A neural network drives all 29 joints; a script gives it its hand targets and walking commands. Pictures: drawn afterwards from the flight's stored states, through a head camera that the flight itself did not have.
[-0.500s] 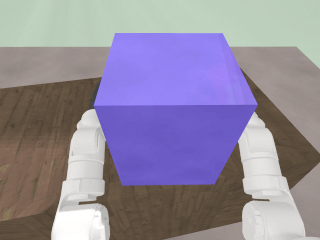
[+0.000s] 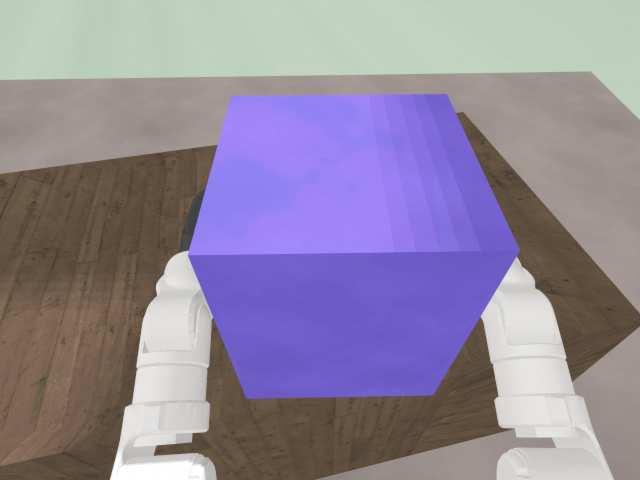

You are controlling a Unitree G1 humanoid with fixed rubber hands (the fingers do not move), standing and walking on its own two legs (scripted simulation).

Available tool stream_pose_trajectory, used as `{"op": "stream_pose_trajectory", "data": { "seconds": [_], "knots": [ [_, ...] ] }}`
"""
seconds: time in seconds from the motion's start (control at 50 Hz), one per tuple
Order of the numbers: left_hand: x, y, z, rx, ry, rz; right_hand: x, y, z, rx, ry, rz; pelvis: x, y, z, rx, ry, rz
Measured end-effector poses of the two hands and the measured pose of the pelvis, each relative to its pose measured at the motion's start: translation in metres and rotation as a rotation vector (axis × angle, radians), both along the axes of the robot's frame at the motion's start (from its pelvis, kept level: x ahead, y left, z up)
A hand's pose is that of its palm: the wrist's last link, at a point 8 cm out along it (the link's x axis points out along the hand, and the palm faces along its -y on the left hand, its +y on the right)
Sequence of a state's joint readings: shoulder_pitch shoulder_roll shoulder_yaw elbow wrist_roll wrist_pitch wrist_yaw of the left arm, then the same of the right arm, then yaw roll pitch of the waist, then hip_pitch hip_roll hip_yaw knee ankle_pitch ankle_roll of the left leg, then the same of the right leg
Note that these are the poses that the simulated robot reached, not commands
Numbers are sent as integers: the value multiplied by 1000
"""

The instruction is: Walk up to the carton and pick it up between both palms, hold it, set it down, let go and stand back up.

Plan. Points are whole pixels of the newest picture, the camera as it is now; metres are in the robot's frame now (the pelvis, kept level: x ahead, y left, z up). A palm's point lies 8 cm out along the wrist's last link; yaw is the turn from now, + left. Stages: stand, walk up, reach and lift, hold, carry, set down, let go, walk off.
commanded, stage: hold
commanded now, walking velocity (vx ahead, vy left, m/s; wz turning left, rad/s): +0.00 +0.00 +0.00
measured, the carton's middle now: (339, 257) +0.36 -0.01 +0.10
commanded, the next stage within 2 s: none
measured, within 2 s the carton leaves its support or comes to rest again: neither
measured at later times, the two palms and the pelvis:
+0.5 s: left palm (174, 273) +0.32 +0.18 +0.13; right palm (484, 275) +0.30 -0.16 +0.13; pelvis -0.05 +0.01 +0.00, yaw +0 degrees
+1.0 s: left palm (187, 236) +0.36 +0.17 +0.14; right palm (479, 241) +0.35 -0.17 +0.13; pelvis -0.03 +0.01 +0.00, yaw +0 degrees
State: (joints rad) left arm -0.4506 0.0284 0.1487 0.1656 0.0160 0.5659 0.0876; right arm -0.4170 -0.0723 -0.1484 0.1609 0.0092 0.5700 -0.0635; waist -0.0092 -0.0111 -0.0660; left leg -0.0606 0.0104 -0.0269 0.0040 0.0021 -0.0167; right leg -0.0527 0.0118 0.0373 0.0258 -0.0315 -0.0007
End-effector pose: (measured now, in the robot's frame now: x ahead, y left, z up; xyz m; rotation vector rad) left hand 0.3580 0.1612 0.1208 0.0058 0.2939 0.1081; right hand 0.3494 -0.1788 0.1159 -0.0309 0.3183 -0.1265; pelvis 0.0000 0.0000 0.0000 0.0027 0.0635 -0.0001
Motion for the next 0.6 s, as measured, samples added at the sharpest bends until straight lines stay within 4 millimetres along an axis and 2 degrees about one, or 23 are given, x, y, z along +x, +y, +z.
{"op": "stream_pose_trajectory", "data": {
  "seconds": [0.14,0.22,0.28,0.46,0.52,0.6],
  "knots": [
    [-13,2,41,3,-105,6,-10,3,43,8,-104,-5,-7,-1,-1,-2,-35,11],
    [-20,5,53,0,-104,-7,-18,4,55,9,-102,-7,-17,1,-1,-2,-53,12],
    [-25,8,50,2,-65,-14,-25,7,50,14,-63,-2,-26,3,-1,-3,-60,11],
    [-41,16,16,-1,41,-29,-46,14,14,11,43,-11,-50,12,-2,-5,-34,8],
    [-42,17,15,7,31,-36,-48,15,13,7,34,-14,-56,14,-3,-6,-11,5],
    [-37,19,28,14,-15,-38,-44,17,26,7,-12,-15,-59,17,-4,-5,19,-1]
  ]
}}
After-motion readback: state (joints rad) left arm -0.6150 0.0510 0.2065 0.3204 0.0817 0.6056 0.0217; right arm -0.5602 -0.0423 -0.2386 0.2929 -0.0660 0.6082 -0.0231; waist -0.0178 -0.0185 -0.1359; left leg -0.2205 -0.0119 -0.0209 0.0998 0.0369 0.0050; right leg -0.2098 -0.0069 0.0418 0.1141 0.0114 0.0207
